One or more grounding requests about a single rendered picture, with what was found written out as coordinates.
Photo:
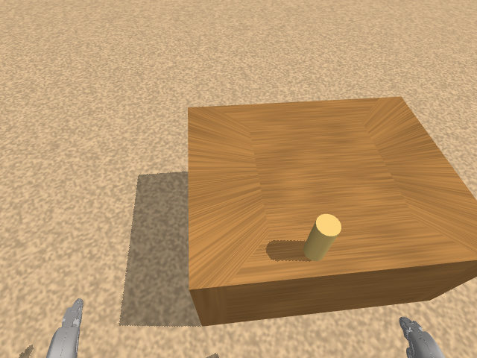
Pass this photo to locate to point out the can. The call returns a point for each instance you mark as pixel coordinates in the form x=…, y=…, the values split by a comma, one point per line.
x=323, y=234

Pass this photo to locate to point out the right robot hand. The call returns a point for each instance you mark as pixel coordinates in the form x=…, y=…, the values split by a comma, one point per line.
x=421, y=343

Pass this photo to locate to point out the left robot hand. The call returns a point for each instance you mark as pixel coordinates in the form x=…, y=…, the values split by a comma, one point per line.
x=64, y=343

